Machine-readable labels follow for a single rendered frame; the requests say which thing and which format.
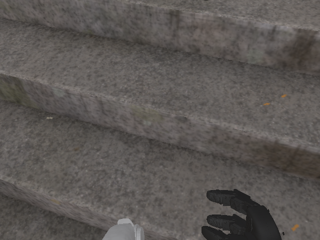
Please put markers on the left robot shin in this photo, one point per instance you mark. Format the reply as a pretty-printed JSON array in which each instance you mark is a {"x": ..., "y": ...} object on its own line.
[{"x": 125, "y": 221}]

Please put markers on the right robot hand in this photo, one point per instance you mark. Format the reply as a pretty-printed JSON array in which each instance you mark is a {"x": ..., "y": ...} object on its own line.
[{"x": 259, "y": 224}]

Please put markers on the robot left thigh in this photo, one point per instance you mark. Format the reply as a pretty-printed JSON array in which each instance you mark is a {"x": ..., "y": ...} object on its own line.
[{"x": 125, "y": 231}]

